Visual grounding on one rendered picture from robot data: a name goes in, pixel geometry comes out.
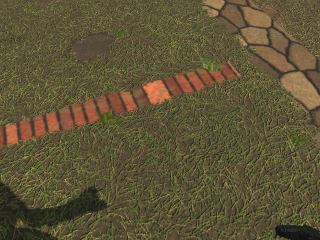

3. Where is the robot right hand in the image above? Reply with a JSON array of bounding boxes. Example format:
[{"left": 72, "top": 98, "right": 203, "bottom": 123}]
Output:
[{"left": 275, "top": 224, "right": 320, "bottom": 240}]

